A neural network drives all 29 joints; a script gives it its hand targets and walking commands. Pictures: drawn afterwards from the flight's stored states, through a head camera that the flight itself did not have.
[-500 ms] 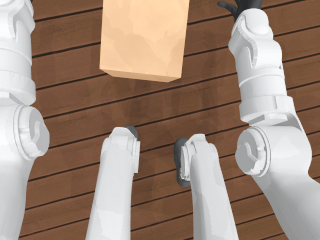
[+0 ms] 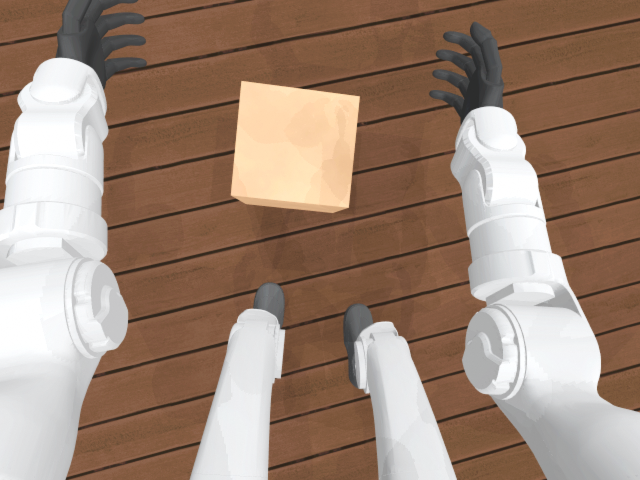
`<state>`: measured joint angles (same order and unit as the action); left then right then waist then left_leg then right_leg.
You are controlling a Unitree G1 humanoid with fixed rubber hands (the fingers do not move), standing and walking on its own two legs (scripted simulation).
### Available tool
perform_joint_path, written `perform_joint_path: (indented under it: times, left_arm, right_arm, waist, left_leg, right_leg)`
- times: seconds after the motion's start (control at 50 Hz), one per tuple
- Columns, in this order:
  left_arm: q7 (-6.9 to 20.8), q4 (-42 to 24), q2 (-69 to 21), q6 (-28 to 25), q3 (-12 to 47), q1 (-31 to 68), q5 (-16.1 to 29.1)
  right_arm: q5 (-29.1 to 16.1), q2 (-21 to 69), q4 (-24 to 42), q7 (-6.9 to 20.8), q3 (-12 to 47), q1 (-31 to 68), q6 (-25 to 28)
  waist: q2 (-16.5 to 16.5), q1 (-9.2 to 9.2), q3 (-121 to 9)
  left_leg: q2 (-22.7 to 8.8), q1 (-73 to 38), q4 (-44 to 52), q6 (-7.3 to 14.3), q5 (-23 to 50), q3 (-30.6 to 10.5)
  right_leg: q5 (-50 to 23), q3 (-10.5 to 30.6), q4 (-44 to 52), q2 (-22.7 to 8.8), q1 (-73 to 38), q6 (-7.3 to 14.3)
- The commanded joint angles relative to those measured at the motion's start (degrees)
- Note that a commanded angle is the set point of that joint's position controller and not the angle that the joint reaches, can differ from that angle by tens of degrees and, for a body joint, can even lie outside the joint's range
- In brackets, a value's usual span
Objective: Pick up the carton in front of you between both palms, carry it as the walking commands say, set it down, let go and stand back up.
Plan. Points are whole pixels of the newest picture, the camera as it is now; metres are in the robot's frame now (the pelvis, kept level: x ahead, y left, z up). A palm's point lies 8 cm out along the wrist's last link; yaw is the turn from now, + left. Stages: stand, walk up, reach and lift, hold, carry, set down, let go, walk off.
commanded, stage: let go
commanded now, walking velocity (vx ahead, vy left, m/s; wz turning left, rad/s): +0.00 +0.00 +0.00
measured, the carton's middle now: (294, 157) +0.51 +0.06 -0.52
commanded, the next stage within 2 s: stand in 1.24 s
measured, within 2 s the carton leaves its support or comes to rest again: neither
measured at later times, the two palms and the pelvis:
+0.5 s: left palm (35, 238) +0.34 +0.25 +0.00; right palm (616, 263) +0.36 -0.21 +0.00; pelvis +0.06 -0.01 +0.09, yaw +2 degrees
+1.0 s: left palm (14, 432) +0.23 +0.21 +0.06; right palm out of the picture +0.26 -0.25 +0.06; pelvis +0.09 -0.03 +0.13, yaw +3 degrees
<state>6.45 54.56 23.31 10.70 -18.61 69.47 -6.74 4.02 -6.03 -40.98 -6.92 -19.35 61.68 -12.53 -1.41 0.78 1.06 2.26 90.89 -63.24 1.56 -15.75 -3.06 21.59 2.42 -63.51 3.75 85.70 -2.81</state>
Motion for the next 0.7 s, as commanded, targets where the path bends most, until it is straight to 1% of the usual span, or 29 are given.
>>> perform_joint_path:
  times: [0.0, 0.08, 0.16, 0.22, 0.36, 0.44, 0.58, 0.68]
  left_arm:
    - [-0.8, -9.0, 6.0, -1.0, -0.7, 3.7, -1.7]
    - [-1.5, -16.3, 2.9, -2.2, 0.7, -7.8, -0.8]
    - [-1.5, -21.3, 0.5, -4.2, 2.0, -16.9, 1.1]
    - [-1.5, -22.3, -0.7, -5.8, 2.9, -24.3, 2.1]
    - [-1.9, -22.0, -3.2, -9.2, 5.5, -43.1, 4.1]
    - [-2.3, -23.3, -4.1, -11.0, 7.2, -52.4, 5.2]
    - [-2.7, -28.2, -5.2, -12.6, 10.0, -66.8, 6.4]
    - [-3.1, -31.8, -5.6, -12.2, 12.1, -75.8, 6.5]
  right_arm:
    - [1.8, -5.3, 8.0, 1.0, 1.1, 1.7, 1.3]
    - [2.3, -5.5, 12.2, 2.5, 4.2, -9.1, 2.9]
    - [1.2, -5.5, 14.5, 3.7, 6.6, -17.2, 5.1]
    - [0.3, -5.5, 14.1, 4.7, 7.4, -24.1, 6.7]
    - [-1.3, -6.1, 11.7, 6.7, 9.8, -40.2, 10.4]
    - [-2.2, -6.5, 12.4, 7.4, 11.4, -48.3, 12.2]
    - [-3.2, -8.2, 17.0, 8.7, 13.6, -60.7, 13.8]
    - [-3.9, -9.4, 19.5, 9.6, 14.8, -68.3, 13.6]
  waist:
    - [5.9, 1.54, -62.0]
    - [5.7, 1.28, -60.8]
    - [5.2, 0.79, -55.5]
    - [5.2, 0.52, -51.4]
    - [4.3, 0.11, -43.1]
    - [3.4, -0.25, -37.2]
    - [1.1, -0.64, -24.5]
    - [0.7, -0.63, -15.0]
  left_leg:
    - [-0.1, -64.2, 4.9, -1.6, 29.2, 0.5]
    - [-0.5, -70.7, 8.3, -1.5, 34.2, -0.2]
    - [-1.0, -72.5, 12.1, -1.5, 34.7, -0.7]
    - [-1.3, -73.5, 14.7, -1.5, 34.3, -1.0]
    - [-1.7, -75.5, 20.2, -1.4, 33.3, -1.3]
    - [-1.7, -76.5, 24.0, -1.5, 30.1, -1.0]
    - [-1.1, -79.8, 31.8, -1.8, 20.3, 0.9]
    - [-0.3, -85.4, 36.7, -2.3, 17.5, 1.9]
  right_leg:
    - [-10.9, -6.1, 9.0, 2.4, -12.8, -1.0]
    - [-13.7, -5.4, 13.1, 2.0, -17.0, -0.6]
    - [-15.2, -4.3, 17.0, 1.3, -21.8, -0.2]
    - [-16.0, -3.5, 19.5, 0.7, -25.3, 0.0]
    - [-18.7, -2.0, 24.7, -0.4, -34.9, 0.4]
    - [-19.5, -1.2, 28.1, -1.0, -42.0, 0.7]
    - [-18.3, -0.8, 35.0, -1.9, -57.1, 1.0]
    - [-18.0, -0.4, 40.4, -2.2, -65.9, 1.4]
